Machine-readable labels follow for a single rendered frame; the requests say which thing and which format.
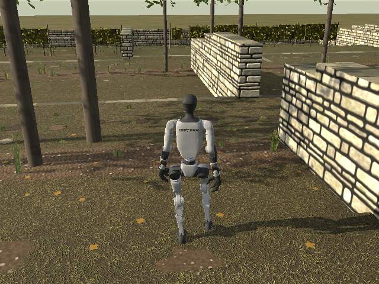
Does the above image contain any left robot hand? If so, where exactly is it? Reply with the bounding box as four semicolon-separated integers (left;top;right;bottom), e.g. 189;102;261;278
159;168;169;182

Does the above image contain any left robot upper arm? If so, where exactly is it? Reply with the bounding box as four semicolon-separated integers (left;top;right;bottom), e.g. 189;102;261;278
163;120;177;152

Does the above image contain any robot torso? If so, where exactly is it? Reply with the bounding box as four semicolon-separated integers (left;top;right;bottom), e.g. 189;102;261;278
176;117;203;178

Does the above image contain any right robot hand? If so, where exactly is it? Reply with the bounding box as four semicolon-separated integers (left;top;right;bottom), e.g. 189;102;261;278
207;175;221;192

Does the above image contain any robot left thigh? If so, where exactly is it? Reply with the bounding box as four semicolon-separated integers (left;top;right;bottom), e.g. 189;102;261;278
169;164;184;208

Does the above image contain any right robot upper arm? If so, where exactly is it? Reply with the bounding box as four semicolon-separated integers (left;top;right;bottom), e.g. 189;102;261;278
202;120;214;154

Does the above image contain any robot right forearm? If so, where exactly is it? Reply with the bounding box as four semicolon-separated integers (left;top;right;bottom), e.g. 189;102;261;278
208;145;220;177

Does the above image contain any robot left forearm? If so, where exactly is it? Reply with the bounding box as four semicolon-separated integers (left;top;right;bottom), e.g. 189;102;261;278
159;144;169;170

